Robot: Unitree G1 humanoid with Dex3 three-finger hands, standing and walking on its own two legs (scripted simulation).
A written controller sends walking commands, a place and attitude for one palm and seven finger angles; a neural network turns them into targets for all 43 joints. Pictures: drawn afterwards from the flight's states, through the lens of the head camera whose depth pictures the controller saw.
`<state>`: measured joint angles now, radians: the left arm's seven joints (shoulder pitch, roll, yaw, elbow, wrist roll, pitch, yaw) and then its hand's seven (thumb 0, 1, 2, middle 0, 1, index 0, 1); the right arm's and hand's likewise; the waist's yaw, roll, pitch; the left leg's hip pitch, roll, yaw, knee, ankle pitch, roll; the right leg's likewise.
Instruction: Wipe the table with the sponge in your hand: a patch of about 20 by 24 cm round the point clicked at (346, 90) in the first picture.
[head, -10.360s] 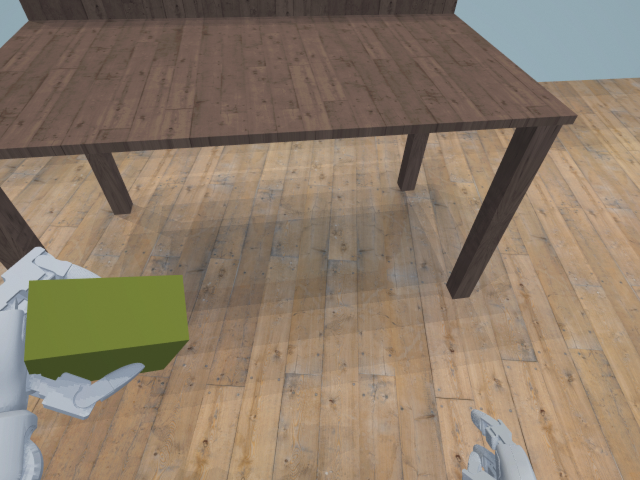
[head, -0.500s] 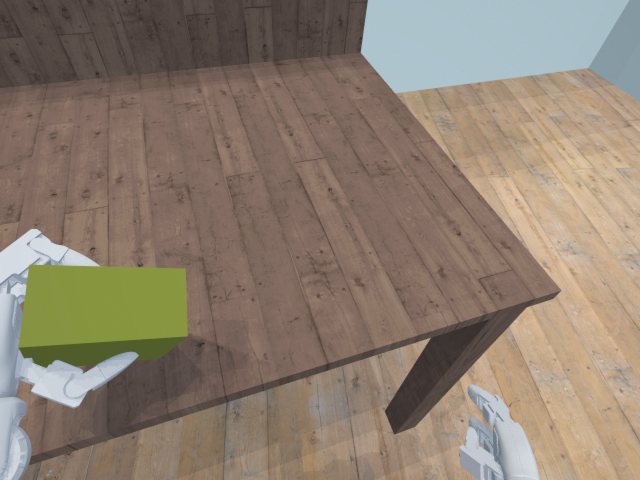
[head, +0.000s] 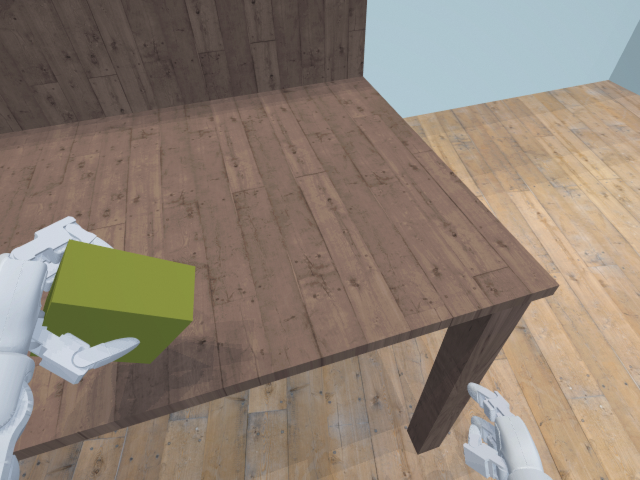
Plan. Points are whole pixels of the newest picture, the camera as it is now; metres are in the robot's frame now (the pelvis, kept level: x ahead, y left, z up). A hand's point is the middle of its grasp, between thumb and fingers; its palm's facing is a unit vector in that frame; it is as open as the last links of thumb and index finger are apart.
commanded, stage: turn the palm down, sponge in hand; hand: left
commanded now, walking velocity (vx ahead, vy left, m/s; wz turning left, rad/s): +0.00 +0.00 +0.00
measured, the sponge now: (134, 312) +0.24 +0.22 +0.14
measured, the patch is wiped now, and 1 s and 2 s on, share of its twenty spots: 0.00 0.00 0.00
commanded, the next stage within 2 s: move the sponge above the wiping area in 1.94 s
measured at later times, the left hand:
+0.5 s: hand (125, 303) +0.23 +0.21 +0.18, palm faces +0.22 -0.52 -0.82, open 10.4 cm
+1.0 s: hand (68, 280) +0.23 +0.25 +0.21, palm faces +0.32 -0.26 -0.91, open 10.4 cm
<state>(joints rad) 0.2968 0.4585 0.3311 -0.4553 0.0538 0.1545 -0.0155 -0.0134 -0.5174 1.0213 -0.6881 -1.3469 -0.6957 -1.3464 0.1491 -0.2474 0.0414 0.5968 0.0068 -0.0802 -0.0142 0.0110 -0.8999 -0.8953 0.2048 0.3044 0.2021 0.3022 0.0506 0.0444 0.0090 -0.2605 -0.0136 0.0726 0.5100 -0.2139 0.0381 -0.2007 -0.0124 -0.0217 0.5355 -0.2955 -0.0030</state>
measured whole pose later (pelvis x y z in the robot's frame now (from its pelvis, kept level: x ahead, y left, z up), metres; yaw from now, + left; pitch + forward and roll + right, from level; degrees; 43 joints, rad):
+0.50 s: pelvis +0.00 -0.05 -0.01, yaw +1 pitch -3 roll +0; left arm 0.22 0.63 0.28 -0.35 0.21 0.07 -0.08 -0.01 -0.52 1.02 -0.69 -1.34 -0.70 -1.34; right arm 0.15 -0.26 0.01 0.62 0.03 -0.08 -0.12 0.01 -0.90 -0.90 0.20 0.30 0.20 0.30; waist 0.08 0.09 0.02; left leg -0.30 0.04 0.01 0.59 -0.24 -0.03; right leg -0.23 0.05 -0.07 0.61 -0.34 -0.07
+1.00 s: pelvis +0.01 -0.02 +0.00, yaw +1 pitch -3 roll +0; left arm 0.20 0.68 0.20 -0.52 0.46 0.31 -0.02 -0.01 -0.52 1.02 -0.70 -1.33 -0.71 -1.33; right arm 0.07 -0.25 0.02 0.59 0.06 0.00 -0.12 0.01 -0.90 -0.90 0.20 0.30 0.18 0.30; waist 0.13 0.10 -0.01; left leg -0.26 0.00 0.03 0.54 -0.23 0.01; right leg -0.18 0.01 -0.05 0.54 -0.32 -0.03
